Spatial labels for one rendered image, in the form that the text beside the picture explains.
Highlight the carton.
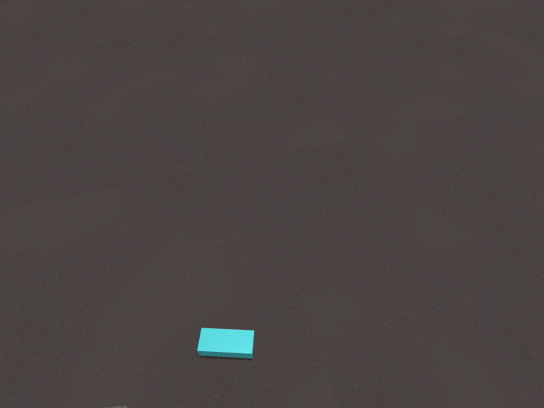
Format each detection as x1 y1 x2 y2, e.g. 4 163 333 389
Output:
197 328 255 359

